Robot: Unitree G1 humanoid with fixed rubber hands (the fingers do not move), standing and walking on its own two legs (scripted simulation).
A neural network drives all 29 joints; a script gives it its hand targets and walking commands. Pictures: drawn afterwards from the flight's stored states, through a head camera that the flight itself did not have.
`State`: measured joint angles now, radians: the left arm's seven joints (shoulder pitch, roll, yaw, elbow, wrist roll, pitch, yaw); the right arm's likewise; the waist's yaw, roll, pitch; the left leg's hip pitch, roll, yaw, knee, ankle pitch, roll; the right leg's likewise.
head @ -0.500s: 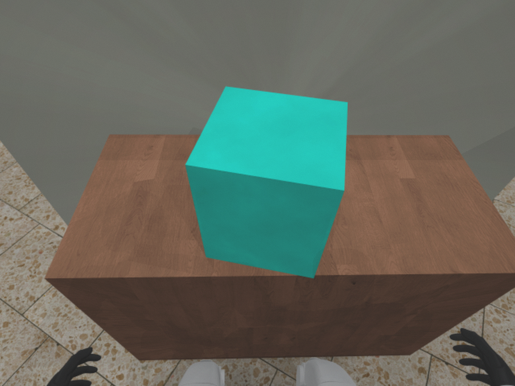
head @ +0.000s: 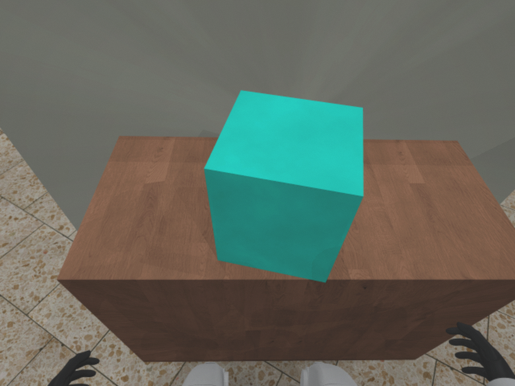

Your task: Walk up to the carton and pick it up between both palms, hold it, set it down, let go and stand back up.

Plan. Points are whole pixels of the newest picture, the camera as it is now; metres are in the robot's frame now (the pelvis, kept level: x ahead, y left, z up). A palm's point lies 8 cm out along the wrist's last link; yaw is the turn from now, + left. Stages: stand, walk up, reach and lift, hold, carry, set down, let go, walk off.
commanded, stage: stand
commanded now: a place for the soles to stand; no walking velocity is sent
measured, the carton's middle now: (284, 189) +0.43 -0.02 +0.05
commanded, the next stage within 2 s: reach and lift in 0.22 s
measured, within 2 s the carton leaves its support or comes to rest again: neither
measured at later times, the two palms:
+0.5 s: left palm (94, 369) +0.16 +0.27 -0.07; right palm out of the picture +0.13 -0.32 -0.06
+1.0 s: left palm (76, 354) +0.17 +0.28 +0.00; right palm (462, 375) +0.14 -0.25 +0.00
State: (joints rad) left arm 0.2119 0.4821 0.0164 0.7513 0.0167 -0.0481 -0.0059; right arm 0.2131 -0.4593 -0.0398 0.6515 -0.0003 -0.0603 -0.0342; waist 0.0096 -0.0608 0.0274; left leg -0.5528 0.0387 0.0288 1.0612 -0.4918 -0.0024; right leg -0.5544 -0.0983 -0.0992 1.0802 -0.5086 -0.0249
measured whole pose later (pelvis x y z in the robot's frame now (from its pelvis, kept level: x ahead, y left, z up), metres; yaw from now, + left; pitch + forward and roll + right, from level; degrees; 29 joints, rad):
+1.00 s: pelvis -0.03 +0.01 +0.04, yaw -1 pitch -13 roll +0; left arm 0.10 0.37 0.02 0.47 -0.05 0.21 -0.03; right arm 0.13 -0.20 -0.10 0.71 -0.02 -0.25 -0.06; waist 0.01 -0.04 0.14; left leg -0.23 0.05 0.04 0.80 -0.35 0.00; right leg -0.23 -0.06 -0.10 0.79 -0.34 -0.02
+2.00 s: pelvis -0.01 +0.01 +0.04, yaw +1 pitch -11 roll -2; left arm -0.08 0.37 -0.05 0.37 -0.31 0.04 -0.05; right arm 0.02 -0.04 -0.08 0.35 0.04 0.03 -0.21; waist 0.01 -0.04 0.09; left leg -0.23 0.06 0.00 0.77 -0.35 0.00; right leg -0.19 -0.02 -0.10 0.70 -0.33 -0.01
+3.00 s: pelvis +0.02 +0.01 +0.06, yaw +1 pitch -5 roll -2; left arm -0.50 0.37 -0.05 0.33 -0.25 0.39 -0.04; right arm -0.36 -0.05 -0.11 0.35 0.09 0.22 -0.26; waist -0.03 -0.04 0.09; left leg -0.23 0.05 0.01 0.63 -0.31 0.00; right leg -0.18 -0.02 -0.10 0.54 -0.27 0.00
